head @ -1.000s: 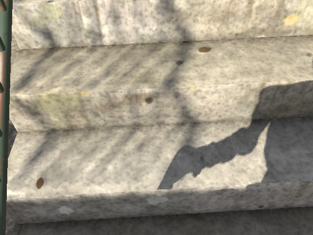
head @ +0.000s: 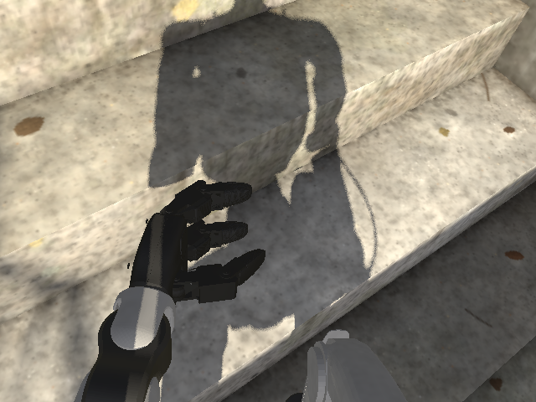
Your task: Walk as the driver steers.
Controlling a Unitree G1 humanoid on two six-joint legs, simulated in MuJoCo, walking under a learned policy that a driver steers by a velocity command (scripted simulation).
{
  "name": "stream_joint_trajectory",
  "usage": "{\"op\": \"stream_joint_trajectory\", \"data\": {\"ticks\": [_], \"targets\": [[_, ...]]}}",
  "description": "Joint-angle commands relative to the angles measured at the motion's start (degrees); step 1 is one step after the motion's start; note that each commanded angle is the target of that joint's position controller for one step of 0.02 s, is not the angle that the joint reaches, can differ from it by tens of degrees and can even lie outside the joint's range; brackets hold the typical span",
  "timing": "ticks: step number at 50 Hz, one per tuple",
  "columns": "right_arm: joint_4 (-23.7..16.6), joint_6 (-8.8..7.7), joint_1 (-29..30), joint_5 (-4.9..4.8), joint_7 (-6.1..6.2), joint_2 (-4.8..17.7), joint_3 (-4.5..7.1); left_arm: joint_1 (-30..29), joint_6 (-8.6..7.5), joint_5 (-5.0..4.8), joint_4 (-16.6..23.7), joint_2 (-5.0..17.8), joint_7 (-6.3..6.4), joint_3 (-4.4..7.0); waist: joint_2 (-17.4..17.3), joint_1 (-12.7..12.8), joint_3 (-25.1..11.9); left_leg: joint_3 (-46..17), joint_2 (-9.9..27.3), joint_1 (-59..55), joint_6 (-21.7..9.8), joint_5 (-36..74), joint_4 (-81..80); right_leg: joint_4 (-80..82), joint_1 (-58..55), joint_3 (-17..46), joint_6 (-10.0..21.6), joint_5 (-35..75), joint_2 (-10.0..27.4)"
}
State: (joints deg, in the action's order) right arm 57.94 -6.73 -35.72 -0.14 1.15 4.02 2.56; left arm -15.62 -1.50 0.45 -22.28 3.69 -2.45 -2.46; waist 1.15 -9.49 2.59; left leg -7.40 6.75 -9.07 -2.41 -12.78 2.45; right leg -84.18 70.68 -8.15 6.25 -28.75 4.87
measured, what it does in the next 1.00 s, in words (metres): climbs, turning left: right foot 0.18 m higher, then left foot 0.19 m higher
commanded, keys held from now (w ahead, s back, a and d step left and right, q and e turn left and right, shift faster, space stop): w+q+shift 0.60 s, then w+e+shift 0.40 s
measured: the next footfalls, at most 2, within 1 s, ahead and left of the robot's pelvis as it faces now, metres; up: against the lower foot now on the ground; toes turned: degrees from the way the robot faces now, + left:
right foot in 0.02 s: +0.24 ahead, -0.14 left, +0.18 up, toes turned -5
left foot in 0.50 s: +0.45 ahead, +0.09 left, +0.37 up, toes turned +25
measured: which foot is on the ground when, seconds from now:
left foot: down 0.00-0.02, up 0.04-0.48, down 0.50-0.88, up 0.90-1.00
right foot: up 0.00-0.00, down 0.02-0.50, up 0.52-0.86, down 0.88-1.00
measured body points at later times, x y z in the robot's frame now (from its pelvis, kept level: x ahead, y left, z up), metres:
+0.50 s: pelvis +0.34 +0.03 +0.21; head +0.36 +0.02 +0.66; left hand +0.21 +0.22 +0.07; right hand +0.67 -0.03 +0.18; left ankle +0.41 +0.07 -0.39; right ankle +0.23 -0.14 -0.50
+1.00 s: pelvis +0.71 +0.19 +0.49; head +0.69 +0.21 +0.94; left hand +0.65 +0.45 +0.34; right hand +0.97 +0.07 +0.42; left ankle +0.59 +0.26 +0.07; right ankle +0.71 +0.15 -0.19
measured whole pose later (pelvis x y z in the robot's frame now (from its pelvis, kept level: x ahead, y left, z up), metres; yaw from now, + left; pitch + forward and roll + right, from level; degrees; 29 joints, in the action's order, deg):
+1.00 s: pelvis +0.71 +0.19 +0.49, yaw +26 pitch +2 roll -5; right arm 37.3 -8.2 -10.8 4.2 -0.2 10.2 1.6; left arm 17.9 -2.4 1.1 -49.1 13.7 0.8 3.5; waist -1.3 0.6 -4.9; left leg -7.6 -3.9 47.2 -6.2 -6.6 124.3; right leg -50.2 25.8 -8.9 9.7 -28.0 -11.1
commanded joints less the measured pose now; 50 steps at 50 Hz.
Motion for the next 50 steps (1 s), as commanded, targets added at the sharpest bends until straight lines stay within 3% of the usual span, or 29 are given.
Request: {"op": "stream_joint_trajectory", "data": {"ticks": [1, 2, 3, 4, 7, 10, 15, 19, 21, 22, 23, 25, 26, 27, 29, 31, 34, 37, 39, 40, 41, 42, 44, 45, 46, 47, 48, 49, 50], "targets": [[-9.50, -5.40, 12.43, -3.36, -2.52, 25.43, 6.73, 31.72, 1.80, -1.55, -2.48, 12.02, 3.04, 7.64, -15.58, 25.15, -31.60, -4.70, 5.62, 19.28, -7.26, 95.82, 30.12, 20.58, -70.42, 6.06, 0.20, 2.16, -7.00], [-11.84, -6.87, 14.77, -3.96, -4.24, 21.13, 6.92, 33.28, 0.35, -0.45, -4.37, 17.44, 3.92, 10.08, -7.76, 25.37, -33.04, -6.74, 0.29, 32.83, -6.03, 77.79, 47.58, 31.97, -80.13, 21.39, -0.88, -8.13, 0.61], [-17.90, -6.48, 18.24, -3.63, -5.09, 12.13, 5.18, 34.53, -0.85, 1.57, -7.74, 22.98, 3.01, 11.56, 13.21, 23.42, -35.16, -5.25, -10.06, 44.59, -3.73, 16.95, 74.75, 54.02, -80.59, 50.75, -0.92, -23.76, 18.32], [-19.22, -5.54, 17.36, -0.97, -4.39, 10.70, 5.34, 28.38, 0.09, 1.20, -7.71, 20.53, 2.25, 11.28, 11.98, 19.19, -34.48, -8.63, -9.39, 48.37, -3.70, 13.66, 97.71, 64.67, -72.84, 63.92, -0.30, -36.37, 19.13], [-22.43, -2.21, 22.13, 2.11, -2.21, 2.43, 2.21, 21.40, -2.94, 1.22, -18.18, 6.70, 2.23, 6.93, -2.06, 9.31, -7.06, 1.48, -4.48, 58.95, -5.32, 18.65, 115.57, 57.41, -48.72, 36.48, 4.37, -12.61, 17.69], [-25.29, 1.21, 26.18, 1.00, -2.91, -2.89, -2.06, 29.67, -4.89, 2.78, -28.37, 3.93, 2.04, 5.27, 1.12, 5.90, -1.93, -1.10, -4.26, 71.90, -7.57, 9.33, 128.40, 63.42, -48.70, 19.72, 1.10, 5.30, 17.71], [-30.17, 6.55, 39.43, 0.06, 0.70, 1.51, -2.02, 32.85, -8.45, 3.74, -33.73, 8.31, 0.81, 4.83, 1.17, 3.86, 4.23, 2.95, -8.40, 87.01, -10.16, -6.46, 139.65, 74.70, -54.00, 0.20, -1.32, 18.63, 15.80], [-35.13, 8.05, 50.68, -0.95, 0.38, 4.93, -3.81, 39.36, -7.73, 0.74, -35.16, 12.82, 2.23, 4.22, -3.92, 3.36, 5.32, 16.47, -7.15, 71.32, -10.63, -6.81, 99.42, 85.96, -50.50, -16.29, -3.75, 37.90, 7.37], [-31.30, 9.15, 40.92, -0.67, -0.92, 8.84, -2.87, 38.91, -7.08, -2.30, -30.72, 18.94, 4.95, 4.41, -1.39, 1.57, -5.67, 25.80, -13.08, 44.16, -9.18, -9.84, 85.56, 77.34, -52.32, -17.78, 0.09, 96.35, 7.54], [-30.40, 9.51, 32.69, -0.92, -0.34, 9.67, -2.15, 39.07, -6.60, -2.76, -28.97, 27.81, 5.52, 6.71, 3.64, -2.09, -12.22, 26.48, -13.45, 39.53, -8.52, -15.65, 82.41, 67.61, -61.18, -15.65, 1.48, 120.23, 11.40], [-26.75, 8.85, 16.94, 0.27, 0.43, 11.79, -0.79, 33.02, -5.29, -2.56, -25.32, 31.02, 4.58, 8.14, 9.95, -7.54, -21.78, 22.00, -13.51, 33.37, -9.76, -21.63, 82.13, 52.46, -70.65, -12.88, 3.65, 133.97, 15.14], [-24.90, 6.53, 14.91, -0.88, -0.07, 18.60, 3.23, 27.89, -3.39, -1.79, -19.23, 25.02, 1.31, 8.63, 7.10, -4.18, -22.50, 6.62, -19.26, 23.25, -11.51, -25.16, 51.75, 17.27, -63.61, -5.89, 2.78, 99.19, 11.50], [-24.76, 6.98, 23.21, -1.66, -0.16, 22.75, 5.07, 22.46, -4.75, 0.53, -12.36, 15.14, -1.86, 7.01, -15.26, 0.96, -14.76, -27.66, -11.93, 16.64, -16.98, -28.93, 29.97, -7.29, -28.60, 0.40, -1.85, 29.21, -4.04], [-27.73, 7.28, 29.18, -1.63, 0.02, 22.84, 5.29, 18.58, -6.15, 4.54, -5.85, 12.17, -2.97, 6.24, -8.49, 4.11, -14.49, -49.97, -5.41, 17.43, -18.56, -29.44, 15.75, -30.46, -15.72, 13.95, -4.31, 24.02, -7.93], [-21.15, 5.31, 25.15, 0.46, 0.70, 17.98, 3.58, 18.78, -6.92, 5.63, -2.16, 5.02, -1.35, 3.44, 1.82, 8.48, -4.87, -50.88, -2.83, 27.25, -15.45, -29.95, 12.46, -46.31, -6.48, 15.36, -3.97, 23.30, -5.08], [-14.35, 2.36, 19.58, 2.66, 0.35, 15.06, 2.68, 18.86, -5.82, 5.86, -1.10, -0.89, 1.53, -0.11, 6.12, 12.28, 2.35, -31.80, -5.42, 32.00, -11.55, -11.35, 18.04, -51.33, 1.26, 13.92, -2.62, 20.49, -3.44], [-9.01, -0.64, 16.29, 2.37, -2.05, 11.02, 0.69, 12.03, -3.04, 3.75, -0.55, -0.67, 4.06, -1.07, 1.66, 11.29, 5.45, -16.42, -3.72, 34.62, -7.18, 4.48, 15.01, -49.29, 6.86, 5.87, -2.23, 9.44, -2.19], [-2.61, -1.99, 7.30, 1.41, -2.17, 12.46, 0.64, 0.05, -2.30, 2.28, 5.35, -2.05, 5.60, -2.42, -1.86, 9.21, 5.47, -7.03, -1.69, 29.25, -6.06, 9.17, 5.19, -38.44, 10.62, 4.91, 1.49, -0.81, -0.75], [-4.38, -0.12, 9.73, -1.25, -0.11, 12.45, 0.30, 0.98, -1.19, 0.69, 4.46, 2.64, 4.43, -2.32, 3.43, 10.28, -1.41, 4.39, -4.98, 40.70, -5.41, 33.23, -7.38, -2.43, -28.49, -4.53, 2.34, 5.00, -2.81], [-5.85, -1.11, 9.65, -4.29, 1.07, 13.34, 0.27, 11.68, -1.07, -0.47, -0.98, 5.19, 4.14, -0.75, 0.10, 14.82, -12.32, 4.94, -3.67, 44.31, -7.08, 80.10, 1.68, -1.26, -54.28, -9.34, 1.92, 10.18, -9.69], [-8.39, -1.90, 13.46, -4.60, 1.62, 21.65, 1.84, 20.74, -0.35, -1.65, -4.24, 8.27, 4.88, 1.01, -3.82, 19.16, -22.90, 4.87, -0.27, 34.88, -6.64, 107.85, 10.79, -1.01, -60.44, -7.62, 1.38, 13.14, -10.42], [-11.04, -2.87, 18.15, -3.47, 1.70, 28.71, 4.63, 31.19, 0.31, -2.15, -7.14, 11.62, 4.96, 3.05, -10.23, 23.98, -27.92, 3.55, 3.81, 20.86, -5.87, 121.05, 22.90, 6.65, -56.88, -6.53, 1.15, 10.56, -9.19], [-14.83, -4.32, 28.34, -4.61, 0.09, 29.36, 6.57, 42.76, -0.64, -2.07, -12.93, 19.34, 3.38, 6.04, 0.63, 33.63, -29.23, 6.37, -2.02, 16.80, -0.91, 113.14, 69.73, 38.98, -63.92, 1.71, 6.93, 13.46, -11.08], [-19.32, -4.70, 34.47, 0.92, -1.29, 16.04, 3.14, 40.17, -1.14, -3.03, -20.53, 18.58, 2.22, 7.07, 12.57, 27.20, -21.07, 7.74, -14.08, 38.17, 0.32, 19.84, 94.64, 48.33, -68.61, 13.01, 10.50, 24.55, -8.47], [-23.11, -5.44, 21.13, 5.20, -1.68, 5.18, 0.27, 33.52, -1.05, -1.01, -20.95, 15.29, 2.07, 6.52, 11.70, 11.81, -23.03, -4.25, -15.83, 59.21, 1.04, 6.52, 119.19, 47.97, -77.92, 38.27, 15.69, 58.78, 1.43], [-27.14, -4.58, 23.68, 4.98, -2.61, 4.05, -1.27, 33.51, -0.46, 0.70, -21.72, 10.87, 2.95, 6.14, 2.95, 10.70, -25.75, -1.93, -14.61, 70.64, -1.95, 4.60, 133.15, 59.45, -77.67, 54.54, 18.35, 16.54, 6.56], [-30.05, -3.82, 29.97, 5.57, -2.46, 1.70, -2.83, 32.38, -1.03, 1.11, -23.67, 7.98, 3.87, 5.76, -6.96, 9.32, -10.90, -1.36, -11.52, 79.09, -3.34, 3.93, 137.45, 65.68, -66.81, 52.00, 16.62, -3.55, 5.96], [-33.48, -3.00, 35.44, 6.97, -1.93, -3.19, -5.46, 34.63, -2.26, 1.95, -26.54, 8.39, 3.18, 5.64, -8.15, 7.77, -1.30, 0.44, -9.53, 88.08, -5.34, 0.00, 145.50, 66.28, -60.31, 44.55, 12.64, 0.23, 3.83], [-34.22, -2.10, 36.44, 5.51, -1.20, -4.24, -6.35, 34.29, -3.58, 1.54, -27.77, 8.52, 2.84, 5.59, -6.07, 6.46, 6.15, 1.47, -7.94, 93.07, -5.57, -4.47, 145.98, 66.64, -55.08, 34.79, 10.35, 7.96, 2.91]]}}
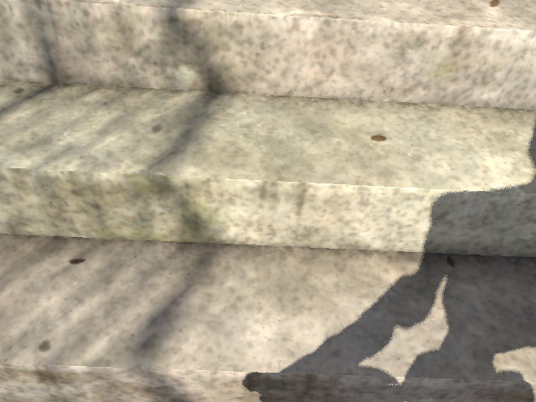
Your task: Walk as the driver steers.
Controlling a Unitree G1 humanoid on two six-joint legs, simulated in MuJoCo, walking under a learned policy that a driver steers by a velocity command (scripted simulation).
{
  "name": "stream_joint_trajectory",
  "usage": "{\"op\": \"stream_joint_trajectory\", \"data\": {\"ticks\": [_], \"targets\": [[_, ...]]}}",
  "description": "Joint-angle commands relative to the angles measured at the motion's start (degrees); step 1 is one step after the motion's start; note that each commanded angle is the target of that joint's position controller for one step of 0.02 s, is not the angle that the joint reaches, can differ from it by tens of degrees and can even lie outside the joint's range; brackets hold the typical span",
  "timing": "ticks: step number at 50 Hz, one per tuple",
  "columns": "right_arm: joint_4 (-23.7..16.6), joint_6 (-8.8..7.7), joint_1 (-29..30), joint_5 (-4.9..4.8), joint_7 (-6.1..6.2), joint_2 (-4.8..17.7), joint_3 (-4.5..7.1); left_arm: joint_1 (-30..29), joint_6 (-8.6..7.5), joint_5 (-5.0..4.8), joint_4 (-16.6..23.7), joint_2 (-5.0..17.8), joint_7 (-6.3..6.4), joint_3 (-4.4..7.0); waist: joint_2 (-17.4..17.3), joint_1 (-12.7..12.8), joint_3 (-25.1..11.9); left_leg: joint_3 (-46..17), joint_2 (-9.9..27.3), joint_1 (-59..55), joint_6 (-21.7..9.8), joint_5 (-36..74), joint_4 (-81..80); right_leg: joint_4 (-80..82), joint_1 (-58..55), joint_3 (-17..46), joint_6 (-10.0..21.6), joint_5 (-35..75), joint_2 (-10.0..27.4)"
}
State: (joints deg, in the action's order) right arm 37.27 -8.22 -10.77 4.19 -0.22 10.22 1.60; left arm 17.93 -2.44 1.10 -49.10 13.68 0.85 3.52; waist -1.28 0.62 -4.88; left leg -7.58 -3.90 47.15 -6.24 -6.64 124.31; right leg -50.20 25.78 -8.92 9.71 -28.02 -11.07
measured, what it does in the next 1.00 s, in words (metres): climbs, turning right: left foot 0.19 m higher, then right foot 0.18 m higher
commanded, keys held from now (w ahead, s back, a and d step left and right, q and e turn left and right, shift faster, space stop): w+e+shift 0.12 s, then e+shift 0.44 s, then q+shift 0.44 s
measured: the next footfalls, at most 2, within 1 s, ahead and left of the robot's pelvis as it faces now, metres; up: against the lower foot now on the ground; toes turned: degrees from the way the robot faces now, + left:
left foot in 0.18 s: +0.32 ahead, +0.13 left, +0.19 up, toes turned -3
right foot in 0.62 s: +0.54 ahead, -0.24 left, +0.37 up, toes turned -29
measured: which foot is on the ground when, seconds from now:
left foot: up 0.00-0.16, down 0.18-0.64, up 0.66-1.00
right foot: down 0.00-0.20, up 0.22-0.60, down 0.62-1.00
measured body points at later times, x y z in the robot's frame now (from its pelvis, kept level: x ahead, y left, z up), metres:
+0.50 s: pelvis +0.34 -0.02 +0.25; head +0.35 -0.01 +0.70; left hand +0.67 +0.09 +0.22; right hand +0.21 -0.27 +0.11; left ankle +0.29 +0.13 -0.49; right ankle +0.38 -0.16 -0.21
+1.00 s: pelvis +0.50 -0.11 +0.42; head +0.50 -0.09 +0.87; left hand +0.75 +0.05 +0.33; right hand +0.51 -0.37 +0.30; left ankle +0.54 +0.00 -0.20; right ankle +0.50 -0.23 -0.31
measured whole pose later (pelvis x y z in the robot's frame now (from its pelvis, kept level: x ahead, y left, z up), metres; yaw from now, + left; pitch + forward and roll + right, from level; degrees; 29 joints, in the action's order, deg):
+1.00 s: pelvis +0.50 -0.11 +0.42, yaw -19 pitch +3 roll -2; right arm 52.1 -3.2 -14.0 1.7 -5.9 10.6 1.8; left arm 4.8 -5.5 2.6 -45.3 12.8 0.6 1.0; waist 0.9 0.1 -5.3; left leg -0.1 4.2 40.3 2.7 -12.9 76.5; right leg -28.1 19.7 -10.9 2.5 -11.2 1.1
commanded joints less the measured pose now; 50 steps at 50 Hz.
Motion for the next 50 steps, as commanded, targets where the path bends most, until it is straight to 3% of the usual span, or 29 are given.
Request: {"op": "stream_joint_trajectory", "data": {"ticks": [1, 5, 7, 9, 10, 11, 12, 13, 14, 16, 18, 20, 22, 24, 26, 28, 30, 31, 32, 33, 34, 35, 36, 37, 38, 39, 41, 45, 50], "targets": [[-14.51, 0.91, 13.61, -0.70, 0.64, -8.20, -5.62, -1.71, -3.37, 0.50, -1.36, -2.57, -1.08, -1.20, -6.86, -5.95, 18.09, 4.76, 4.65, 30.69, -1.09, -11.23, 11.49, 35.84, 2.99, 26.03, 3.33, 8.92, 14.96], [-22.97, 2.76, 25.93, -3.32, 3.23, -8.21, -8.07, 2.65, -5.70, -1.57, -6.20, 0.39, -1.23, -1.48, -0.92, -6.37, 16.92, 12.66, 8.51, 8.43, -0.35, -22.74, -18.78, 49.69, 21.83, 18.95, 2.94, 23.18, 10.37], [-17.35, 2.08, 15.44, -4.91, 2.75, -3.38, -6.33, 7.75, -5.48, -5.77, -2.30, 3.91, 1.16, -0.73, -5.76, -5.18, -3.10, 20.54, 0.70, -42.23, 0.06, -16.30, -41.83, 46.26, 25.16, 20.44, 5.91, 80.71, 10.97], [-13.15, 3.10, -5.82, -4.04, 3.79, 3.30, -2.21, -2.24, -6.09, -3.49, 4.00, 20.26, 1.02, 5.43, 7.65, -17.56, -21.07, 10.81, 2.06, -40.23, -0.37, -13.42, -61.28, 15.80, -8.00, 23.57, 2.79, 122.60, 16.52], [-9.97, 2.18, -11.39, -1.44, 3.13, 8.85, -0.29, -6.50, -7.24, -3.23, 7.32, 17.84, -0.13, 6.29, -2.37, -19.02, -28.81, 0.63, 8.58, -49.90, -4.19, -9.15, -71.95, -7.72, -7.07, 20.43, -4.01, 118.74, 11.64], [-7.85, 2.50, -8.18, -3.70, 3.13, 13.32, 1.63, -11.31, -9.43, 0.03, 10.46, 8.25, -2.43, 4.64, -17.36, -16.07, -24.42, -13.35, 18.99, -56.65, -10.88, 44.42, -80.83, -35.26, 6.13, 16.94, -6.98, 26.89, 1.80], [-7.35, 2.69, -7.31, -1.39, 3.86, 13.04, 2.36, -6.99, -8.63, -0.23, 12.31, 5.15, -3.12, 4.52, -14.54, -12.24, -29.00, -32.81, 30.09, -58.67, -17.57, 54.69, -90.25, -64.24, 21.42, 20.01, -8.79, 13.90, -0.45], [0.11, 8.15, -17.79, -3.77, -1.43, 10.58, -0.48, 12.46, -5.66, 0.99, 0.19, 4.38, -8.57, 3.11, -16.26, -12.12, -18.79, -45.64, 35.52, -52.79, -24.54, 59.92, -93.90, -86.17, 34.84, 28.53, -2.51, 20.20, -0.62], [5.75, 8.60, -15.35, -2.98, -4.76, 3.95, -1.39, 3.40, -4.06, -1.66, 1.81, 6.14, -8.92, 3.48, 5.80, -10.53, -4.30, -29.71, 32.18, -49.34, -20.65, 53.14, -90.66, -89.29, 47.76, 28.74, 0.43, 16.03, 0.99], [12.76, 7.13, -0.91, -3.10, -4.44, -3.84, -2.77, -5.00, -2.25, 1.15, 9.62, -2.63, -5.72, -0.78, 4.68, 0.65, -7.41, -4.12, 25.63, -44.43, -10.68, 36.47, -93.59, -72.78, 47.85, 22.58, 3.33, 5.82, 8.95], [15.21, 4.93, 8.13, -0.61, -2.35, -7.32, -2.05, -5.03, 0.38, 0.57, 11.91, -6.76, -5.14, -3.55, 1.70, 7.58, -4.19, 12.05, 21.19, -34.29, -3.82, 25.82, -101.97, -64.83, 43.74, 15.41, 4.82, -1.43, 13.74], [15.45, 2.86, 10.83, 2.73, 0.74, 0.07, 0.15, -5.14, 1.76, -0.92, 13.11, -7.12, -5.83, -4.93, -2.17, 10.32, -3.31, 22.38, 12.22, -17.74, -0.88, 17.88, -107.30, -65.05, 28.71, 6.72, 3.73, 2.41, 11.21], [18.73, 2.69, 2.92, 3.10, 2.04, 2.64, 0.43, -12.79, 2.16, -1.70, 15.99, -4.67, -7.55, -6.31, -1.72, 7.21, -3.90, 21.25, 15.60, -29.58, -2.60, 18.96, -110.57, -71.65, 41.23, 8.04, 3.33, 0.73, 11.32], [22.63, 3.45, -4.92, 4.16, 0.95, 6.94, 0.97, -22.83, 2.19, -3.10, 20.39, -2.93, -7.09, -7.64, 3.19, 4.85, -2.64, 20.60, 20.10, -46.57, -5.36, 22.24, -111.75, -60.65, 58.42, 10.05, 2.55, -1.69, 13.77], [22.93, 4.52, -8.05, 4.78, -1.03, 10.77, 1.38, -23.17, 4.04, -1.86, 21.43, -2.21, -6.96, -8.22, -0.19, 5.57, -5.88, 22.94, 20.90, -50.68, -5.21, 21.71, -112.42, -46.99, 56.58, 9.79, 0.94, 9.68, 16.85], [19.06, 3.61, -2.44, 2.78, -4.09, 17.98, 3.31, -24.95, 8.37, -1.66, 21.87, -0.16, -8.78, -8.26, -9.26, 8.00, -5.54, 24.09, 24.74, -35.96, -9.97, 57.62, -117.80, -30.48, 30.63, 1.39, -0.42, -0.99, 11.13], [15.34, -0.28, -1.60, -0.89, -3.13, 22.32, 4.50, -10.08, 7.03, -2.54, 15.40, 2.13, -7.85, -6.28, -9.51, 10.86, -5.09, 26.59, 23.93, -43.86, -5.46, 86.78, -106.90, -19.76, 17.38, -2.31, -1.88, 13.40, 4.24], [13.59, -0.12, -0.02, -0.28, -4.28, 23.70, 4.98, -2.29, 5.99, -2.90, 11.85, 6.94, -5.84, -3.93, -9.55, 12.33, -10.12, 24.63, 22.85, -36.19, -4.49, 94.94, -96.22, -12.16, -0.77, 0.23, 0.65, 20.07, 0.57], [9.85, 0.12, -3.30, 3.35, -7.17, 17.92, 3.83, 7.75, 5.33, -3.73, 7.93, 12.23, -3.44, -2.10, 9.05, 11.87, -24.87, 17.06, 16.21, -14.23, 0.48, 59.34, -74.62, -0.83, -31.86, 25.99, 9.40, 48.61, 9.54], [13.35, 2.83, -11.13, 1.56, -10.74, 18.20, 4.83, 20.16, 5.42, 1.94, 3.90, 17.66, -4.11, -0.75, 16.35, 11.67, -32.34, 9.53, 2.48, -9.26, 5.27, -5.34, -42.54, 22.06, -34.57, 56.33, 17.65, 51.58, 23.73], [14.39, 4.61, -10.34, -1.45, -10.27, 16.62, 5.85, 20.65, 3.74, 3.74, 0.39, 19.02, -4.19, 1.54, 11.96, 12.20, -20.66, -6.33, -1.82, -0.90, 4.20, -1.45, -20.07, 27.14, -23.68, 58.58, 12.27, 31.96, 27.27], [13.89, 4.52, -5.40, -2.78, -9.25, 13.90, 5.98, 12.67, 1.98, 2.70, -1.58, 15.84, -4.21, 0.46, 13.42, 8.14, -9.73, -8.25, -1.63, 5.45, 3.33, 1.40, -9.69, 25.96, -9.63, 50.68, 7.18, 16.57, 24.56], [5.74, 4.16, -0.92, -3.14, -2.32, -2.06, 0.47, -5.10, 0.68, -0.23, 1.30, 5.16, -0.78, -0.26, 2.86, -1.20, -6.08, -2.94, 2.48, -6.33, 4.14, -0.67, -12.54, 22.38, 2.38, 40.32, 2.71, 4.17, 21.81], [4.83, 4.68, -1.54, -2.11, 0.72, -3.98, -0.76, -9.27, 0.25, 0.05, 0.12, 0.46, 0.38, -1.79, 0.91, -5.29, -0.45, -1.83, 3.41, -3.97, 4.28, 1.05, -13.65, 21.14, 10.68, 32.79, -0.89, -1.84, 20.06], [14.11, 4.49, -7.68, -2.72, -3.02, 4.05, 0.69, -15.72, -1.44, 1.46, 0.48, -3.50, -3.44, -4.35, 8.82, -4.78, -1.48, -7.42, 3.89, 4.14, 0.68, 3.71, -10.64, 24.07, 14.68, 30.14, 3.17, 1.52, 20.65], [14.44, 4.51, -8.80, -2.68, -4.19, 6.03, 1.49, -16.08, -1.99, 1.78, 0.55, -6.15, -4.08, -5.04, 2.98, -5.16, -2.10, -6.06, 4.92, 2.71, 0.38, 2.74, -10.89, 26.21, 15.79, 28.95, 3.26, 4.08, 22.06], [14.90, 4.38, -6.70, -2.55, -6.06, 1.66, 0.42, -14.19, -2.52, 1.63, -0.20, -3.67, -4.27, -4.73, -0.39, -6.49, -2.03, -1.26, 6.60, 3.59, 1.60, -4.53, -15.87, 28.90, 12.73, 19.09, 2.06, 12.38, 22.23], [14.90, 3.57, -4.64, -3.87, -6.32, 7.72, 2.18, -27.79, -3.73, 2.06, 9.79, 6.31, -0.35, -1.56, 2.41, -6.59, -5.89, 6.96, 5.58, -17.26, 6.27, -3.26, -17.20, 34.54, 17.51, 0.76, -1.05, 25.11, 19.08], [8.78, 4.87, 0.92, -2.19, -4.96, 5.17, 1.11, -19.19, -5.04, 0.73, 9.76, 9.32, 0.29, 0.94, 5.96, 0.49, -0.55, 5.53, 10.76, -16.16, 10.88, -14.48, -68.58, 29.32, -11.44, 4.04, 3.22, 32.52, 28.03]]}}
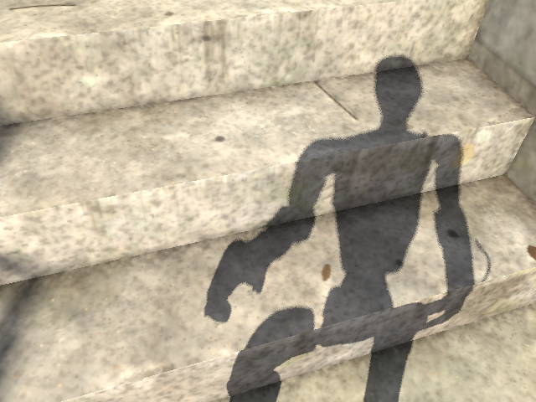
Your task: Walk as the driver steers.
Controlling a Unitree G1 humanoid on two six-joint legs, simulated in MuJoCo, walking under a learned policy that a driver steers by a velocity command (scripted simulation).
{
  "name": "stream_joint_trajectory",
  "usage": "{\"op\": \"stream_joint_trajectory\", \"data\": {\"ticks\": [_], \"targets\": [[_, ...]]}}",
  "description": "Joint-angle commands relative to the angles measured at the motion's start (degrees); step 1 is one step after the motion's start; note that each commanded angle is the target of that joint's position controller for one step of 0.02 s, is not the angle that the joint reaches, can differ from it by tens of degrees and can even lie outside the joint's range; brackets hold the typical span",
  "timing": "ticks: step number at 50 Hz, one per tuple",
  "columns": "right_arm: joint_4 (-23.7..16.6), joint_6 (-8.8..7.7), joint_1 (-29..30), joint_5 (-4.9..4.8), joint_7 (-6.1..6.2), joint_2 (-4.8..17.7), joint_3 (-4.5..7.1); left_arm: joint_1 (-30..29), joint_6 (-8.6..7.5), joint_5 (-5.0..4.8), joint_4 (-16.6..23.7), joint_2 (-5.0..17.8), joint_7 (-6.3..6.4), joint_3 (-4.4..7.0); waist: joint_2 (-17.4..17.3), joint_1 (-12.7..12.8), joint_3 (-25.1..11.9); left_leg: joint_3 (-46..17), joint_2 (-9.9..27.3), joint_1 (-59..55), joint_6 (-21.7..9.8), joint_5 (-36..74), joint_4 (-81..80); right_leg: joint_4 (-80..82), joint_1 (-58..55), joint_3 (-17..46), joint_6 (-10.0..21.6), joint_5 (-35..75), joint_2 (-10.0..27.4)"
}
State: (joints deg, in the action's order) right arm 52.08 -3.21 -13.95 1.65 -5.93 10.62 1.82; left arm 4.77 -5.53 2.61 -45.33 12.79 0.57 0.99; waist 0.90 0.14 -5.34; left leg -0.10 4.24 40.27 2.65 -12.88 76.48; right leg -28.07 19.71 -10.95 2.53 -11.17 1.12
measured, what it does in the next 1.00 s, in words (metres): climbs: left foot, then right foot 0.18 m higher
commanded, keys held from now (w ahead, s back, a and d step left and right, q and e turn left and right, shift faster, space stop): q+shift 0.04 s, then w+q+shift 0.34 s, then w+e+shift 0.62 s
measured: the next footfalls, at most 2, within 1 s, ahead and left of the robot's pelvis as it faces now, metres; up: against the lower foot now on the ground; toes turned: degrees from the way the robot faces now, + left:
left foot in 0.08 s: +0.02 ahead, +0.13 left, +0.00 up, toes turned +6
right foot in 0.48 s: +0.39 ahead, +0.02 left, +0.19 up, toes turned +23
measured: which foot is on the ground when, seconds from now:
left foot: up 0.00-0.06, down 0.08-0.50, up 0.52-0.88, down 0.90-1.00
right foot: down 0.00-0.12, up 0.14-0.46, down 0.48-0.90, up 0.92-1.00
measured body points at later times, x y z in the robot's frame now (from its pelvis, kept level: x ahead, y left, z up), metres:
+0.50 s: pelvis +0.21 +0.05 +0.04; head +0.22 +0.06 +0.49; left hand +0.40 +0.28 +0.00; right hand +0.22 -0.19 -0.10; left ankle +0.01 +0.11 -0.69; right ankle +0.35 +0.00 -0.55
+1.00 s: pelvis +0.53 +0.15 +0.29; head +0.53 +0.14 +0.74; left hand +0.56 +0.42 +0.17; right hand +0.79 -0.01 +0.23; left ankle +0.54 +0.27 -0.36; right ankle +0.43 +0.03 -0.25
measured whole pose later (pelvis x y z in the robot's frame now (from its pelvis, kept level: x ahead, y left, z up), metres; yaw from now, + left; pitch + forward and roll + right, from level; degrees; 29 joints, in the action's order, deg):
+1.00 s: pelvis +0.53 +0.15 +0.29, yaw +5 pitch +3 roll +4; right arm 37.3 -4.7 -1.6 1.1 1.7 6.9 -0.2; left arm 21.3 -6.8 2.7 -44.6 11.3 -1.3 7.0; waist 2.7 3.4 -4.4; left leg 9.8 3.5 35.9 -1.3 -32.4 65.4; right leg -95.6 35.7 7.3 9.0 1.0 -5.7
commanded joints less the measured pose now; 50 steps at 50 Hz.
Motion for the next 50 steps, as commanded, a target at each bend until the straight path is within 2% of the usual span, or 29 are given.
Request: {"op": "stream_joint_trajectory", "data": {"ticks": [1, 3, 5, 7, 8, 10, 13, 14, 17, 19, 21, 23, 24, 25, 26, 27, 28, 31, 38, 39, 41, 42, 43, 44, 45, 46, 47, 49, 50], "targets": [[-6.06, 0.58, -0.20, 0.60, 1.25, 3.99, 0.37, -4.44, -1.79, -0.97, 5.11, 10.94, 0.16, 3.88, 4.51, 0.87, -0.37, -1.99, 2.72, -10.27, 1.93, -8.53, -25.03, 6.67, -9.98, 11.00, 14.52, 26.16, 21.33], [-4.90, 0.67, -9.78, 0.43, 3.00, 1.68, 0.04, -0.19, -0.21, -0.49, 3.75, 9.30, -0.73, 4.06, 4.34, 0.38, -1.52, 0.61, 2.12, -12.72, 0.52, -0.95, -35.30, 4.74, -16.63, 14.73, 15.33, 22.18, 27.77], [-5.77, -1.85, -4.32, 0.95, 4.68, 6.38, 2.88, 3.42, 0.77, 0.40, 1.00, 5.33, -0.95, 3.16, 2.29, 4.63, 1.56, 4.14, -4.67, -17.22, -6.00, -5.75, -42.98, 2.97, -10.90, 9.72, 9.87, -19.26, 20.60], [-1.54, -3.81, -15.08, 1.39, 5.36, 9.85, 4.21, -8.23, 1.82, 2.54, 5.53, 0.42, -0.89, 1.27, -8.82, -0.51, 1.64, -22.26, 3.87, -27.55, -21.83, -15.91, -55.54, -19.85, 8.63, 1.73, 3.65, -19.00, 7.53], [0.35, -4.02, -20.88, 1.89, 5.15, 12.17, 5.11, -16.22, 1.30, 1.19, 9.32, -0.57, -1.65, 0.44, -19.81, -8.66, 3.39, -45.00, 10.50, -41.88, -28.85, -33.01, -63.45, -31.89, 34.85, 4.84, 0.14, -15.68, -1.82], [3.70, -3.63, -23.86, 3.96, 3.06, 6.46, 2.80, -18.64, 0.67, 0.04, 7.29, -3.40, -2.31, -0.81, -13.96, -10.82, 6.11, -45.76, 9.97, -44.75, -23.71, -21.14, -58.32, -74.89, 54.80, 16.80, 3.74, -12.24, -3.05], [8.66, 0.94, -25.86, 3.51, 1.26, 0.27, -1.15, -15.98, -1.10, 3.12, 6.54, -2.92, -3.34, -2.99, -2.46, -7.02, 5.18, -38.12, 8.18, -40.73, -21.53, -13.66, -51.68, -104.58, 69.62, 16.85, 10.48, -12.27, -2.11], [1.44, -2.33, -20.52, -2.20, 4.22, 6.21, 1.90, -24.85, -2.57, 3.05, 16.00, -8.50, -3.37, -3.44, -0.74, -7.30, 8.02, -38.53, 5.79, -41.33, -21.10, -18.42, -58.80, -101.13, 69.81, 12.17, 4.16, -14.75, -0.23], [2.15, -4.80, -15.03, -0.41, 6.16, 6.89, 2.07, -29.93, -0.76, 0.65, 22.32, -5.53, -2.75, -3.91, -3.38, -5.28, 12.91, -35.76, 4.91, -29.93, -20.21, -15.89, -65.95, -94.94, 68.18, 11.95, 0.64, -20.83, 1.92], [3.36, -3.98, -14.32, -1.97, 6.98, 5.68, 2.76, -32.81, 1.24, 0.13, 28.51, -3.63, -0.76, -4.18, -7.48, -5.08, 15.07, -29.83, 3.32, -19.63, -19.10, -7.16, -76.71, -73.96, 54.87, 11.47, 2.18, -25.84, 4.59], [-0.37, -3.37, -7.59, -4.72, 7.53, 4.17, 1.81, -17.18, 2.44, -2.30, 24.33, -4.22, 0.02, -4.31, -7.20, 1.96, 5.20, -14.24, 1.36, -3.84, -18.03, 38.89, -81.77, -49.54, 8.11, 0.18, 4.45, -19.55, -0.61], [-0.92, -5.10, -7.89, -5.18, 6.36, 15.71, 4.94, 16.67, 3.76, -3.61, 14.02, 4.09, 1.30, 1.54, -11.12, 16.10, -17.09, -9.02, 5.81, -23.66, -15.65, 94.64, -52.47, -48.00, -12.20, 0.17, 4.85, -19.54, -6.25], [-2.34, -6.04, -4.84, -5.08, 5.63, 17.59, 6.38, 24.99, 4.02, -2.44, 10.50, 9.10, 1.55, 3.87, -5.60, 19.07, -22.21, -7.91, 4.55, -26.44, -13.34, 92.06, -31.99, -38.05, -15.93, 10.23, 6.27, -26.87, -4.65], [-6.16, -6.22, -1.61, -5.25, 3.60, 12.00, 5.88, 26.22, 4.35, -0.88, 8.92, 14.75, 2.42, 5.54, 11.28, 17.76, -20.25, -7.14, -3.77, -16.37, -10.96, 74.13, -10.15, -12.17, -13.78, 40.36, 12.11, -51.24, 2.74], [-9.59, -6.24, 2.09, -0.20, 2.32, 5.66, 5.40, 19.30, 5.80, -3.22, 5.81, 14.13, 3.41, 5.86, 25.98, 11.81, -14.82, -6.60, -14.85, -2.51, -11.17, 16.15, 14.12, 15.96, -9.48, 75.55, 17.98, -68.59, 8.91], [-14.91, -6.65, 2.85, 4.29, 1.28, -1.12, 2.94, 7.36, 5.70, -3.80, 6.60, 5.61, 2.66, 3.84, 14.64, 4.34, -5.34, -8.53, -12.15, 7.18, -10.72, 13.64, 35.90, 16.71, 0.19, 77.98, 19.17, -62.48, 7.63], [-18.52, -6.39, 6.38, 4.89, 1.16, -6.42, 0.47, 6.07, 4.55, -3.53, 2.55, -0.81, 2.27, 2.15, 7.12, 0.86, -0.14, -7.90, -10.54, 10.76, -10.72, 14.90, 44.18, 14.00, 5.86, 70.57, 17.48, -53.33, 6.66], [-23.19, -3.99, 9.02, 4.26, 3.66, -13.09, -4.62, 14.83, 1.17, -0.77, -8.95, -7.62, 1.20, 1.35, -2.58, -3.75, 7.22, -7.51, -6.35, 25.46, -11.28, 6.52, 55.36, 6.37, 8.46, 47.21, 12.79, -27.52, 2.09], [-37.73, -2.14, 36.34, 2.26, 6.82, -9.59, -7.57, 24.20, -2.54, -1.92, -10.53, 0.95, -0.57, 2.17, -4.22, 1.04, 13.71, -0.90, 0.95, 36.58, -7.94, -16.48, 41.44, 20.60, 10.72, 37.17, 13.71, -20.55, 0.96], [-38.77, -1.96, 38.44, 1.73, 6.68, -8.93, -7.64, 25.76, -2.33, -1.93, -10.13, 2.09, 0.26, 2.60, -4.57, 2.98, 12.47, 2.22, 0.42, 32.72, -7.07, -15.03, 33.88, 24.59, 9.82, 37.70, 15.13, -13.63, 1.18], [-36.63, -2.24, 33.83, -0.89, 6.00, -10.28, -7.99, 20.31, -1.01, -3.90, -5.15, 2.46, 2.14, 3.39, -3.72, -0.02, 1.13, 11.35, -2.65, -16.10, -8.11, -10.30, 5.69, 34.37, 24.08, 29.93, 15.69, 27.24, 2.75], [-33.40, -2.41, 25.73, -2.38, 7.16, -8.12, -6.55, 23.73, -2.40, -4.64, -4.68, 3.99, 2.24, 3.59, -1.49, -1.84, -7.53, 12.55, -7.14, -31.07, -7.93, -13.89, 5.72, 23.52, 19.07, 28.27, 14.79, 64.42, 2.02], [-31.34, -1.13, 12.61, -1.34, 7.95, -2.80, -3.11, 20.10, -3.22, -3.59, -1.79, 10.25, 1.45, 6.33, 3.32, -8.08, -15.80, 6.00, -6.21, -30.72, -9.06, -22.93, 0.80, 7.95, 4.35, 30.09, 13.00, 90.33, 4.41], [-28.64, -0.82, 3.65, -2.21, 7.85, 2.53, -0.65, 15.82, -3.97, -3.26, 0.23, 14.66, 0.56, 8.10, 2.75, -14.06, -22.32, 3.12, -6.24, -31.77, -9.47, -24.11, -12.35, -9.07, -5.01, 30.67, 12.10, 93.58, 4.92], [-25.64, -1.27, -1.85, -1.16, 8.07, 8.80, 2.03, 12.44, -5.41, -3.06, 1.74, 13.31, -1.01, 8.63, -2.89, -15.79, -26.83, -7.69, -1.10, -38.40, -10.76, -33.79, -22.45, -27.93, -2.91, 29.05, 10.47, 83.49, 0.75], [-21.73, -1.32, -2.80, -0.16, 8.58, 12.93, 3.30, 6.80, -5.35, -3.23, 6.94, 2.20, -3.36, 7.35, -20.20, -13.55, -21.09, -43.30, 15.09, -44.63, -15.81, -40.92, -45.52, -51.11, 23.19, 24.93, 6.03, 17.72, -9.93], [-22.94, -0.38, 5.89, 0.11, 9.10, 9.38, 2.97, 5.83, -5.22, -0.30, 10.27, 0.82, -3.27, 6.96, -14.14, -7.99, -15.43, -57.23, 20.33, -37.84, -17.71, -43.35, -54.40, -76.49, 34.13, 23.71, 4.85, 9.28, -6.73], [-13.78, -2.65, 9.35, -1.38, 7.64, 0.74, 0.94, 4.24, -3.02, 1.96, 12.38, -6.72, -2.37, 3.53, -1.55, -0.57, 2.06, -38.73, 18.62, -25.47, -15.87, -40.42, -50.09, -90.24, 44.98, 18.25, 6.55, 11.37, -2.24], [-9.31, -3.80, 6.95, -0.21, 7.23, -2.44, 0.32, 3.52, -1.46, 1.46, 13.03, -7.28, -1.94, 2.62, 1.20, 1.12, 5.46, -27.62, 16.42, -22.21, -12.77, -29.62, -50.50, -93.22, 46.22, 18.64, 7.76, 8.87, -1.96]]}}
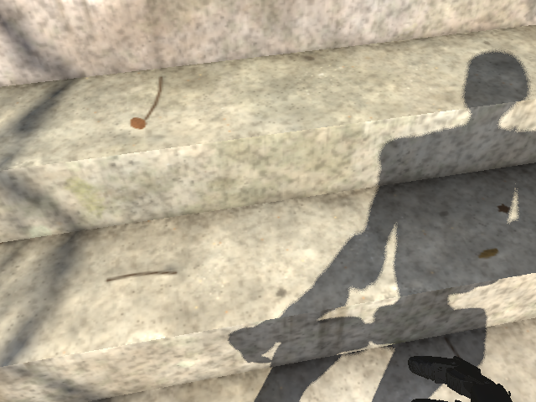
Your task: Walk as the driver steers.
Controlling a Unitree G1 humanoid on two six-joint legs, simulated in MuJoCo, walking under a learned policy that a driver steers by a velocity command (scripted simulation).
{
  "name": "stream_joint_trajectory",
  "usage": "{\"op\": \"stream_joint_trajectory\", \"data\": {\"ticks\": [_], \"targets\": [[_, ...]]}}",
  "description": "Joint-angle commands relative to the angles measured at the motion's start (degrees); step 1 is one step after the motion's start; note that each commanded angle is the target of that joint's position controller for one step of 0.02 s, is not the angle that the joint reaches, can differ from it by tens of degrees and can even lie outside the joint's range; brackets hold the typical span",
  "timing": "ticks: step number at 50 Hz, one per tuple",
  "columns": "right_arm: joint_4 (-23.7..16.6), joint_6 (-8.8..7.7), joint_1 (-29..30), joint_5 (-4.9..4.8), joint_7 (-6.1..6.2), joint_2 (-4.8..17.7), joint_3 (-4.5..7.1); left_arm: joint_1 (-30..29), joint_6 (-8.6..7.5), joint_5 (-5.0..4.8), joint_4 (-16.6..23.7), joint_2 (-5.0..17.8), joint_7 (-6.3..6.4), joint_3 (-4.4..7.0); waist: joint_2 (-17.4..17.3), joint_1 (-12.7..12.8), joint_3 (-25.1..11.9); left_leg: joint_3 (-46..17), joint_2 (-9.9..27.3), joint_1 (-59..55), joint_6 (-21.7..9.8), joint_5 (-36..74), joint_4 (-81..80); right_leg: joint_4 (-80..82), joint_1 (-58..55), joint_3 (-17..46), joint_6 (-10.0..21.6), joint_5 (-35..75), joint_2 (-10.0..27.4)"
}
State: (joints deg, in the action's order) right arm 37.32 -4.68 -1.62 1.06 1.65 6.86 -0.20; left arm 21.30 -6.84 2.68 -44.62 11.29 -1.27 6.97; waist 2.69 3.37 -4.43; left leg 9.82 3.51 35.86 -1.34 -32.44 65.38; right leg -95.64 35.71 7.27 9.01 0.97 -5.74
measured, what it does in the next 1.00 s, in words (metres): climbs: right foot 0.18 m higher, then left foot 0.19 m higher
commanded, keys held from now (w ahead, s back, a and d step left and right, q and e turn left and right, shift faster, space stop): w+e+shift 0.24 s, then w+q+shift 0.48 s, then q+shift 0.28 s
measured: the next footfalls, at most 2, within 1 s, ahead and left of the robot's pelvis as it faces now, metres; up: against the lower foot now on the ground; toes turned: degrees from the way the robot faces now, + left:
right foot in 0.30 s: +0.42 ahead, -0.15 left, +0.18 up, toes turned -16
left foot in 0.74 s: +0.69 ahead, -0.10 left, +0.37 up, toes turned +0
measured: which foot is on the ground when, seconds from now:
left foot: down 0.00-0.30, up 0.32-0.72, down 0.74-1.00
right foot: up 0.00-0.28, down 0.30-0.74, up 0.76-1.00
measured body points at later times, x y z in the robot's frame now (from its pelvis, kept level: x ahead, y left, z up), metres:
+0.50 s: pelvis +0.39 -0.10 +0.24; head +0.41 -0.09 +0.69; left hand +0.50 +0.13 +0.10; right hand +0.54 -0.35 +0.17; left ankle +0.39 +0.05 -0.13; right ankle +0.38 -0.14 -0.46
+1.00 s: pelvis +0.78 -0.15 +0.46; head +0.77 -0.16 +0.91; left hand +1.08 +0.03 +0.56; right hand +0.73 -0.40 +0.31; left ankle +0.65 -0.10 -0.27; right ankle +0.99 -0.28 -0.08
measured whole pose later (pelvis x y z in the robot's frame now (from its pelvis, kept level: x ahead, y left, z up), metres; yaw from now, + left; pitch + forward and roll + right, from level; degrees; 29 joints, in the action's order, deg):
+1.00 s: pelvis +0.78 -0.15 +0.46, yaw +8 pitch +6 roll -2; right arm 60.5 -2.6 -32.1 5.6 -7.5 12.9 2.7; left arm -11.1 -1.8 0.3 -16.5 5.7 -1.9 -6.7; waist -3.5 2.7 -9.1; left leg -8.9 -6.7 9.3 -8.9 -12.3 27.2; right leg -85.3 70.9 4.2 5.5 -25.7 -2.5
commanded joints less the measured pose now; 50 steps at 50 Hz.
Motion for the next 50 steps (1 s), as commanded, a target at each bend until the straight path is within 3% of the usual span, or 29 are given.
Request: {"op": "stream_joint_trajectory", "data": {"ticks": [1, 3, 5, 10, 11, 12, 14, 15, 16, 17, 18, 21, 23, 27, 29, 31, 34, 36, 37, 38, 39, 40, 42, 43, 45, 47, 48, 49, 50], "targets": [[10.11, -2.88, -7.71, 1.24, -0.81, -0.41, 2.28, -14.13, 1.53, 0.45, 13.37, -6.87, 0.13, -4.22, -0.99, -0.60, 6.10, -30.44, 16.35, -17.31, -7.04, -0.87, -41.02, -31.90, 32.84, 1.79, 1.66, -7.68, 4.71], [15.96, -4.12, -12.12, 1.66, -1.62, -1.64, 1.87, -15.07, 3.96, -1.45, 15.53, -9.68, 0.71, -6.33, -4.72, 2.27, 10.57, -19.22, 16.74, -20.56, -3.82, 12.25, -46.66, -34.56, 41.62, 5.06, 1.69, -15.27, 7.06], [15.48, -5.21, -6.94, 1.66, -1.75, 1.80, 2.25, -21.28, 5.57, -2.33, 17.81, -3.87, 0.61, -5.45, -3.06, 4.07, 15.22, -5.38, 14.99, -13.28, -1.23, 21.59, -56.78, -17.76, 35.01, 1.90, 0.51, -18.83, 7.64], [23.83, -4.23, -25.14, 0.30, -1.00, 7.87, 2.49, -38.44, 7.79, -1.06, 25.57, -5.10, 2.98, -7.36, -2.04, 1.00, 13.50, 7.80, 10.23, -34.00, -2.34, 46.36, -64.85, -12.84, 46.30, -12.30, 3.86, -35.05, 6.80], [20.52, -3.42, -18.37, -0.84, -0.49, 13.33, 3.15, -31.36, 7.77, -1.92, 24.34, -2.53, 1.03, -7.85, -2.70, 5.90, 9.41, 14.89, 6.85, -24.89, -3.16, 59.46, -67.51, 8.56, 23.29, -18.68, 3.93, -29.15, 7.89], [16.85, -3.39, -20.88, -3.09, 1.11, 14.95, 3.59, -29.50, 7.98, -2.21, 20.18, 2.39, -0.54, -6.59, 1.15, 2.54, 0.16, 11.84, 6.78, -19.26, -6.20, 88.96, -62.93, 17.10, -0.39, -25.78, 1.96, -21.72, 0.89], [11.15, -4.99, -17.49, -4.42, 0.69, 30.39, 6.53, -2.59, 8.74, -4.14, 14.67, 7.35, 0.66, -3.58, -9.75, 15.13, -22.94, 6.00, 12.25, -25.51, -9.44, 133.52, -34.88, 17.99, -30.48, -18.07, -0.42, -21.72, -4.97], [8.44, -6.24, -15.59, -4.90, -1.67, 28.87, 7.50, 2.94, 8.38, -2.54, 14.58, 10.34, 0.79, -2.12, -13.40, 15.10, -26.25, 1.16, 13.06, -31.05, -7.88, 130.58, -18.47, 37.82, -33.91, -10.87, 0.22, -24.98, -6.26], [6.34, -6.63, -18.44, -2.51, -3.68, 18.30, 6.03, -5.25, 7.52, -2.69, 13.85, 16.38, 0.70, 0.30, -4.29, 7.20, -22.26, -2.02, 2.84, -15.24, -2.22, 53.44, 7.21, 55.91, -38.01, 14.52, 5.68, -28.84, 3.87], [0.88, -7.01, -16.57, -0.63, -5.55, 14.82, 5.39, -4.31, 7.59, -0.74, 13.00, 18.28, 2.00, 1.26, 6.46, 5.90, -28.63, -11.11, -7.13, 1.83, -0.67, 26.65, 39.55, 69.95, -44.03, 41.85, 8.30, -24.25, 16.15], [-3.61, -6.57, -8.73, 0.75, -5.00, 9.65, 4.50, -5.82, 6.75, 0.25, 11.35, 17.25, 1.98, 1.26, 0.71, 4.60, -28.14, -19.29, -6.28, 7.98, -2.23, 28.40, 54.74, 71.54, -41.71, 41.34, 7.15, -29.40, 16.81], [-8.65, -4.25, -6.02, 2.04, -2.24, -2.68, -0.43, -2.20, 1.62, 0.21, -1.00, 9.02, 0.99, -0.98, -9.28, -2.69, -3.72, -21.18, -5.14, 25.95, -6.31, 24.73, 67.68, 69.95, -26.22, 21.32, 1.97, -14.11, 16.48], [-5.21, -1.75, -13.29, 0.82, -2.13, -1.46, -0.62, -3.16, 0.42, -0.44, -3.27, 1.88, 0.93, -3.51, -9.72, -7.24, 0.56, -20.74, -4.52, 28.75, -5.76, 23.40, 66.36, 70.52, -21.04, 10.75, -1.00, -3.57, 17.67], [-9.80, 1.46, 2.89, -1.72, 0.09, -7.95, -2.68, 1.78, -1.25, 0.08, -11.93, -1.45, -1.12, -5.30, -4.55, -7.72, 10.12, -16.52, -7.36, 44.71, -9.48, 14.78, 75.88, 80.24, -14.98, -6.72, -7.38, -7.91, 15.95], [-12.61, 2.84, 12.79, -2.76, 0.82, -7.67, -4.01, 2.56, -1.04, -1.85, -13.20, -2.72, -0.17, -7.02, -5.41, -6.57, 13.84, -7.90, -8.53, 33.86, -8.62, 19.71, 54.57, 91.07, -2.87, -14.54, -9.99, 0.35, 12.82], [-10.32, 3.58, 8.12, -2.47, -0.05, -2.24, -2.86, 2.21, -2.14, -3.61, -11.10, 2.27, 1.43, -6.51, 0.19, -8.14, 7.61, 2.45, -8.88, 16.14, -7.88, 17.65, 41.90, 95.02, -5.13, -20.97, -8.82, 35.24, 12.13], [-3.20, 5.41, -9.48, -2.51, 0.86, 5.12, -0.40, -3.41, -5.62, -7.82, -5.90, 17.90, 4.65, -2.60, 7.36, -17.56, -11.54, 7.21, -10.03, -10.44, -9.17, 12.96, 22.84, 76.99, -22.97, -21.74, -4.18, 108.65, 19.61], [-0.34, 5.17, -19.33, -1.54, 0.90, 12.05, 2.56, -7.93, -3.67, -7.99, -0.24, 17.04, 3.45, -1.45, 8.10, -19.42, -15.43, 4.78, -13.80, -17.05, -9.66, 2.34, 4.65, 49.83, -30.62, -17.84, -2.67, 113.82, 21.44], [-0.80, 3.56, -21.41, -1.33, -0.08, 13.71, 4.19, -11.99, -3.18, -6.38, 3.23, 15.54, 2.21, -0.76, 1.71, -21.95, -12.61, -7.86, -11.51, -20.75, -14.42, 9.83, -21.72, 20.75, -27.41, -17.39, -3.45, 82.31, 15.34], [1.11, 2.12, -10.97, -3.41, -0.72, 12.13, 5.57, -16.27, -2.23, -1.66, 8.29, 6.66, 0.44, -2.46, -16.45, -14.85, -0.91, -26.81, -9.11, -25.28, -17.70, 36.85, -29.54, -5.18, 1.84, -10.43, -7.33, -3.92, 2.13], [-0.45, 2.65, -6.02, -0.99, -0.68, 13.68, 5.13, -9.81, -2.96, 1.42, 14.93, 0.07, 0.17, -4.78, -10.63, -5.15, -5.39, -48.86, 0.50, -29.40, -24.57, 56.33, -34.58, -31.08, 17.48, -2.68, -8.43, -8.91, -1.32], [1.39, 2.70, -10.63, 0.10, -0.21, 11.57, 4.94, -13.48, -3.10, 1.13, 18.29, -1.25, 0.61, -5.63, -1.86, -5.95, -8.38, -60.28, 5.22, -29.83, -24.94, 37.45, -41.53, -42.63, 24.73, -1.60, -7.50, -10.94, -1.86], [7.42, 1.81, -15.30, 1.05, -0.28, 9.99, 4.35, -16.50, -1.41, 2.38, 22.31, -8.58, 1.83, -9.31, 4.08, 0.07, 9.02, -47.00, 2.20, -18.97, -18.41, 30.82, -41.23, -41.94, 37.51, 0.34, -5.86, -16.02, 2.54], [17.24, 2.71, -25.08, 6.92, -6.17, 2.00, -0.18, -20.18, 2.07, 0.05, 23.32, 4.56, -0.21, -8.67, 8.20, -2.13, 7.21, -34.06, 5.63, -25.08, -18.46, 62.52, -35.43, -28.31, 49.93, 4.05, -0.10, -25.14, -1.80], [17.94, 1.54, -19.98, 5.85, -6.37, 5.01, 0.77, -28.03, 2.02, 0.31, 30.95, 3.58, 0.90, -9.44, -7.16, 4.53, 5.00, -21.74, -2.25, -11.62, -12.25, 54.27, -40.25, -18.86, 39.44, -3.91, 0.90, -46.69, 1.66], [20.91, 1.20, -27.08, 7.03, -6.48, 10.50, 1.87, -33.99, 4.32, 0.93, 35.52, 2.07, 0.28, -11.42, -4.23, 3.82, -4.38, -27.17, -5.26, -9.40, -10.38, 45.74, -42.32, -0.37, 33.01, -6.07, 0.54, -36.52, 2.56], [16.02, 1.28, -17.64, 5.72, -9.02, 16.99, 4.67, -40.25, 6.61, -1.49, 37.55, 2.94, 0.39, -11.23, -1.07, 7.63, -3.95, -27.93, -4.75, 9.94, -10.23, 69.23, -55.88, 17.90, 5.46, -12.25, -0.05, -33.73, 3.00], [12.32, -1.08, -16.56, 3.14, -10.61, 23.49, 7.25, -30.72, 6.47, -3.89, 30.35, 3.16, -0.72, -9.99, -10.03, 11.20, -6.75, -30.13, -3.88, 19.45, -12.49, 98.83, -56.85, 17.93, -21.02, -19.12, -7.40, -23.25, -1.70], [11.04, -3.00, -13.59, 2.96, -12.47, 24.84, 7.94, -21.21, 7.88, -6.29, 24.85, 4.24, -1.63, -9.35, -5.53, 13.07, -8.16, -28.35, -3.59, 19.75, -11.64, 115.03, -52.06, 22.82, -29.02, -16.70, -8.01, -9.15, -3.87]]}}
Keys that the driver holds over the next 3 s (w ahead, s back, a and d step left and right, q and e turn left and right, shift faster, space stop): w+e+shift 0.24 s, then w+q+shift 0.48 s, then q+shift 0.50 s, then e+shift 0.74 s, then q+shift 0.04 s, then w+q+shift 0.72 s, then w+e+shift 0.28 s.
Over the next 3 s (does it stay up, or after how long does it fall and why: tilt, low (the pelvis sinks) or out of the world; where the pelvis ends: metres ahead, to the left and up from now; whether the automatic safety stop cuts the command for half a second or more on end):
stays up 1.63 0.02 0.99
